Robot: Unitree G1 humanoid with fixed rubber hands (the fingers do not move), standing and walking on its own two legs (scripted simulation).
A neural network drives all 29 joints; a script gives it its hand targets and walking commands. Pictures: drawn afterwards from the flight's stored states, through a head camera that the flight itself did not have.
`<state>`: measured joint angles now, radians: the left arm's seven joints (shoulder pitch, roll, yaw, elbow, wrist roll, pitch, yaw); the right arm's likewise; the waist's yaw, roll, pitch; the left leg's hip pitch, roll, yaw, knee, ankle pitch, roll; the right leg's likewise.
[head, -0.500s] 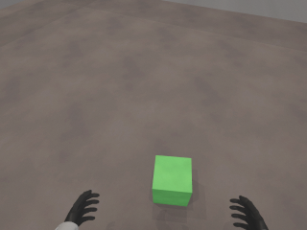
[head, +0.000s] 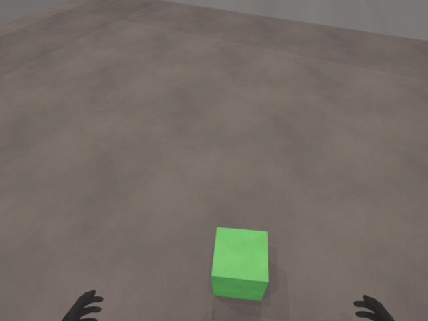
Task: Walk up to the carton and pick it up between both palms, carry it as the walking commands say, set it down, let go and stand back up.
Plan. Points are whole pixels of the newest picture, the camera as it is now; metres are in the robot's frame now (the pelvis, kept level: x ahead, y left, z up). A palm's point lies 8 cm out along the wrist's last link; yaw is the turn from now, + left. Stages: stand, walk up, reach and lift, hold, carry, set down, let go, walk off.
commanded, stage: stand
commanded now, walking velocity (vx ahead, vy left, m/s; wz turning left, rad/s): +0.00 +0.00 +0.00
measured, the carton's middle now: (239, 264) +0.48 -0.05 -0.65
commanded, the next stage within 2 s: none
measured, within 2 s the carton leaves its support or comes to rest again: neither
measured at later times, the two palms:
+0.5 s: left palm out of the picture +0.12 +0.30 -0.09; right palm out of the picture +0.13 -0.29 -0.09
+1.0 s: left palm out of the picture +0.07 +0.31 -0.09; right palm out of the picture +0.09 -0.30 -0.09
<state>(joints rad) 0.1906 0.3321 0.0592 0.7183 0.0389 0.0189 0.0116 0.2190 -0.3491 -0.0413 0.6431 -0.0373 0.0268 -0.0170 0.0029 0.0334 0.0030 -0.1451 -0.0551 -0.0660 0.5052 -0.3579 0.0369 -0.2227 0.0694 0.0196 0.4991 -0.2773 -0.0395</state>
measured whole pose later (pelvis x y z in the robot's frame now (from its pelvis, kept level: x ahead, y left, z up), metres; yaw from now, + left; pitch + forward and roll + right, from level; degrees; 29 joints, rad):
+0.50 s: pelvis +0.01 +0.00 +0.01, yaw +1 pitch -1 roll +0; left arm 0.14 0.34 0.04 0.89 0.03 0.00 0.02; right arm 0.17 -0.37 -0.01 0.82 -0.03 0.00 -0.04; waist 0.01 0.02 0.01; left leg -0.07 -0.06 -0.09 0.41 -0.32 0.04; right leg -0.15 0.06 0.01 0.43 -0.26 -0.04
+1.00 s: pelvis -0.01 +0.00 +0.01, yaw +1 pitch -2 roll +0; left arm 0.13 0.37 0.02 1.01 0.02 -0.01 0.02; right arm 0.17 -0.38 0.00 0.94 -0.02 -0.01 -0.03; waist 0.01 0.02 0.02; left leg -0.04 -0.06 -0.08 0.34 -0.25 0.04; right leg -0.12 0.05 0.01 0.36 -0.19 -0.04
